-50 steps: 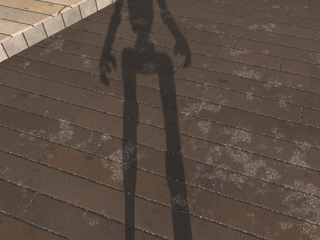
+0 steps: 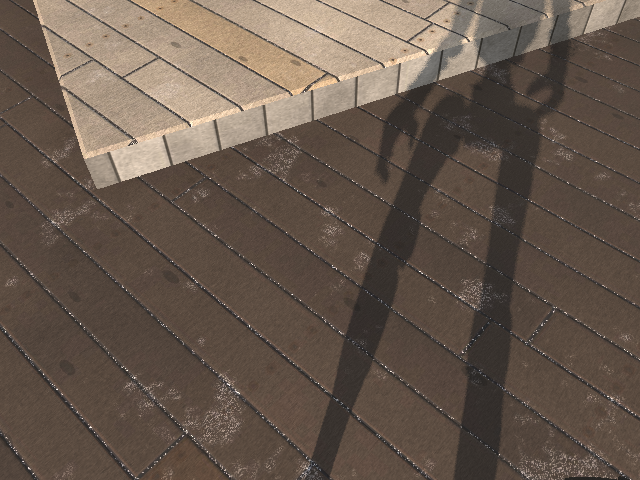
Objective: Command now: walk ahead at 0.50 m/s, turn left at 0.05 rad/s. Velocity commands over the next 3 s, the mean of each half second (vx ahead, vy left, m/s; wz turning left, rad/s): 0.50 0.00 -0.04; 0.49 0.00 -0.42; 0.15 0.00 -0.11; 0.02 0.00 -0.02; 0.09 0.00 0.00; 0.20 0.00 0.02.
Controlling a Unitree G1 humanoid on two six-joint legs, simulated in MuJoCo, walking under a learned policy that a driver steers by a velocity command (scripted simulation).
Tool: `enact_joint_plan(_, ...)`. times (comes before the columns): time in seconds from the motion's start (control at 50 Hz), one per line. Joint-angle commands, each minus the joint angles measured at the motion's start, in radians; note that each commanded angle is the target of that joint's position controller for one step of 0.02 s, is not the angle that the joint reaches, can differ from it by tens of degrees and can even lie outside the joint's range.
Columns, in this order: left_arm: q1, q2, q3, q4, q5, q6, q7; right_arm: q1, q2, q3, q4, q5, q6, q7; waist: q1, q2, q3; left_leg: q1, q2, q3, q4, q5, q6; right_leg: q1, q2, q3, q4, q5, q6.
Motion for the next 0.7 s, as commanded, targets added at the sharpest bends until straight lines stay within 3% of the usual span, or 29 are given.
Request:
enact_joint_plan(0.02,0.009,0.176,0.042,-0.040,-0.009,-0.004,0.006,-0.117,-0.055,-0.011,-0.099,0.009,-0.021,0.012,-0.005,-0.113,0.023,0.062,-0.035,0.030,-0.084,0.044,0.014,-0.018,-0.266,0.143,-0.065,0.282,-0.159)
enact_joint_plan(0.08,0.010,0.195,0.049,-0.024,-0.011,0.013,0.013,-0.108,-0.083,-0.022,-0.112,0.009,-0.028,0.021,-0.037,-0.131,0.018,0.111,-0.052,0.037,-0.141,-0.052,0.052,0.061,-0.301,0.156,0.002,0.376,-0.133)
enact_joint_plan(0.1,-0.005,0.198,0.049,-0.024,-0.011,0.018,0.016,-0.054,-0.102,-0.033,-0.099,0.004,-0.030,0.020,-0.077,-0.130,-0.016,0.203,-0.080,0.066,-0.174,-0.064,0.071,0.070,-0.281,0.129,0.076,0.521,-0.115)
enact_joint_plan(0.12,-0.007,0.187,0.043,-0.025,-0.009,0.021,0.018,0.071,-0.137,-0.054,-0.063,-0.001,-0.029,0.013,-0.137,-0.119,-0.096,0.394,-0.097,0.083,-0.188,-0.050,0.100,0.033,-0.240,0.092,0.221,0.632,-0.092)
enact_joint_plan(0.14,-0.021,0.147,0.024,-0.048,0.009,0.018,0.022,0.252,-0.203,-0.076,-0.029,-0.011,-0.026,0.002,-0.216,-0.061,-0.233,0.677,0.033,-0.047,-0.141,0.000,0.160,-0.125,-0.191,0.045,0.476,0.494,-0.053)
enact_joint_plan(0.16,0.093,0.041,-0.011,-0.075,0.014,-0.002,0.018,0.338,-0.305,-0.097,-0.012,-0.024,-0.018,-0.002,-0.182,0.189,-0.368,1.047,0.280,-0.493,-0.193,-0.123,0.322,-0.536,-0.029,0.002,0.871,-0.032,0.022)
enact_joint_plan(0.18,0.072,0.099,-0.001,-0.059,0.002,-0.023,0.011,0.373,-0.229,-0.079,-0.003,-0.004,-0.012,0.001,-0.211,0.203,-0.418,1.067,0.308,-0.698,-0.310,-0.262,0.352,-0.675,-0.025,0.128,1.005,-0.344,0.019)
enact_joint_plan(0.2,-0.017,0.163,0.018,-0.082,-0.021,-0.031,0.005,0.304,-0.186,-0.061,-0.006,0.002,-0.010,-0.001,-0.202,0.128,-0.247,0.942,0.271,-0.550,-0.329,-0.306,0.299,-0.761,-0.084,0.122,1.052,-0.285,0.011)
enact_joint_plan(0.22,-0.080,0.159,0.016,-0.096,-0.017,-0.031,0.005,0.236,-0.157,-0.051,-0.015,0.000,-0.008,-0.001,-0.176,0.061,-0.155,0.795,0.226,-0.425,-0.349,-0.262,0.265,-0.745,-0.131,0.093,1.010,-0.191,0.008)
enact_joint_plan(0.24,-0.110,0.148,0.018,-0.100,-0.001,-0.026,0.009,0.178,-0.130,-0.042,-0.018,-0.007,-0.008,0.004,-0.145,0.024,-0.083,0.658,0.184,-0.343,-0.385,-0.188,0.249,-0.706,-0.157,0.078,0.947,-0.131,0.014)
enact_joint_plan(0.26,-0.095,0.136,0.021,-0.098,0.007,-0.015,0.011,0.145,-0.112,-0.035,-0.022,-0.017,-0.012,0.007,-0.107,0.041,-0.052,0.557,0.158,-0.290,-0.423,-0.132,0.241,-0.644,-0.183,0.085,0.905,-0.084,0.018)
enact_joint_plan(0.3,-0.057,0.100,0.015,-0.086,0.007,0.006,0.011,0.123,-0.116,-0.039,-0.013,-0.013,-0.025,0.011,-0.070,0.065,-0.048,0.467,0.141,-0.222,-0.472,-0.041,0.260,-0.570,-0.193,0.078,0.859,-0.047,0.035)
enact_joint_plan(0.34,-0.086,0.088,0.016,-0.089,0.011,0.021,0.018,0.129,-0.120,-0.043,0.007,-0.016,-0.034,0.005,-0.063,0.021,-0.032,0.455,0.118,-0.138,-0.506,-0.007,0.249,-0.599,-0.193,0.074,0.811,0.042,0.045)
enact_joint_plan(0.36,-0.110,0.073,0.008,-0.102,0.007,0.022,0.017,0.139,-0.147,-0.050,0.018,-0.016,-0.037,0.000,-0.066,0.053,-0.017,0.449,0.142,-0.119,-0.516,0.029,0.260,-0.616,-0.204,0.081,0.751,0.091,0.054)
enact_joint_plan(0.46,-0.273,0.054,0.000,-0.139,-0.001,0.011,-0.006,0.195,-0.164,-0.054,0.062,-0.013,-0.035,-0.013,-0.137,0.006,0.024,0.506,0.117,0.037,-0.533,0.048,0.196,-0.595,-0.164,0.058,0.465,0.337,0.034)
enact_joint_plan(0.56,-0.383,0.055,0.000,-0.205,-0.006,0.012,-0.033,0.250,-0.181,-0.062,0.109,-0.001,-0.012,-0.020,-0.174,0.000,0.062,0.692,0.178,0.082,-0.490,0.070,0.168,-0.660,-0.137,0.045,0.351,0.276,-0.008)
enact_joint_plan(0.6,-0.389,0.064,0.004,-0.226,-0.002,0.013,-0.045,0.244,-0.190,-0.067,0.115,0.004,0.002,-0.026,-0.163,0.012,0.056,0.750,0.191,0.107,-0.424,0.221,0.147,-0.644,-0.114,0.008,0.334,0.179,-0.034)
enact_joint_plan(0.62,-0.365,0.077,0.011,-0.232,0.001,0.014,-0.048,0.230,-0.206,-0.071,0.111,0.005,0.009,-0.031,-0.142,0.031,0.031,0.761,0.188,0.126,-0.360,0.395,0.132,-0.586,-0.086,-0.024,0.331,0.125,-0.051)
enact_joint_plan(0.64,-0.306,0.100,0.024,-0.225,0.004,0.017,-0.048,0.220,-0.219,-0.075,0.106,0.006,0.017,-0.038,-0.106,0.048,-0.020,0.766,0.177,0.150,-0.257,0.587,0.117,-0.487,-0.046,-0.062,0.332,0.082,-0.070)
enact_joint_plan(0.66,-0.171,0.139,0.050,-0.194,0.003,0.018,-0.044,0.207,-0.219,-0.073,0.100,0.005,0.027,-0.046,-0.029,0.035,-0.097,0.723,0.144,0.191,-0.073,0.686,0.088,-0.298,0.001,-0.086,0.285,0.117,-0.100)
enact_joint_plan(0.68,-0.001,0.212,0.083,-0.158,0.000,0.024,-0.030,0.217,-0.195,-0.061,0.081,-0.007,0.025,-0.055,0.042,-0.024,-0.199,0.520,0.105,0.205,0.192,0.518,0.048,0.010,-0.062,0.049,0.283,0.165,-0.153)
enact_joint_plan(0.7,0.046,0.329,0.106,-0.156,-0.004,0.025,-0.020,0.304,-0.071,-0.016,0.027,-0.035,-0.003,-0.041,-0.023,-0.275,-0.303,0.053,-0.084,0.178,0.581,-0.230,-0.022,0.391,-0.319,0.581,0.226,0.042,-0.335)
Next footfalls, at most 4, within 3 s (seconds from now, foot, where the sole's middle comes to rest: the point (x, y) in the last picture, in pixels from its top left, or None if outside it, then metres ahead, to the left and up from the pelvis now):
0.14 left None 0.25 0.14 -0.78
0.68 right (423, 455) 0.53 -0.12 -0.78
1.14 left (366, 325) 0.84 0.01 -0.78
1.44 right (459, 387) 0.69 -0.20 -0.78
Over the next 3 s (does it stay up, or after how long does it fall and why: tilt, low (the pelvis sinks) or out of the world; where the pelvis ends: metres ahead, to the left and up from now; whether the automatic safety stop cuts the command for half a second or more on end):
stays up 0.90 -0.14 -0.01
